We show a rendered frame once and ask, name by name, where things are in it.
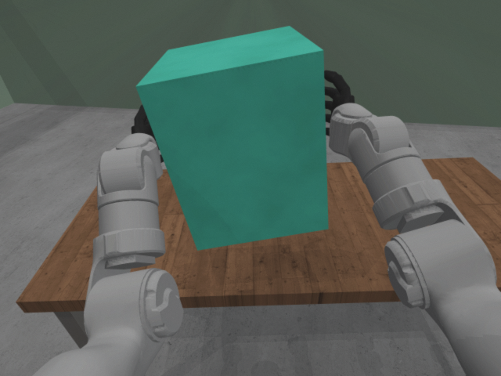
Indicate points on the right robot hand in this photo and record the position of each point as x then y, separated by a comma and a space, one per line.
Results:
340, 95

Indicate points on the left robot upper arm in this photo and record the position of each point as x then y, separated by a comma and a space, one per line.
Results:
128, 317

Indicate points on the right robot forearm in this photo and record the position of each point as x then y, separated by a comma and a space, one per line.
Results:
405, 196

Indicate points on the left robot forearm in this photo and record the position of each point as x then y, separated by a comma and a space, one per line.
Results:
127, 199

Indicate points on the table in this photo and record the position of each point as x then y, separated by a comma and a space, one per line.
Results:
344, 264

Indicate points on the right robot upper arm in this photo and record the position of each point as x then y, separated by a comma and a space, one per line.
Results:
444, 269

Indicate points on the left robot hand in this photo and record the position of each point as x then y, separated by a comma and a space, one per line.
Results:
142, 125

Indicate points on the carton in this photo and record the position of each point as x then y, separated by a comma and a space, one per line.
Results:
241, 126

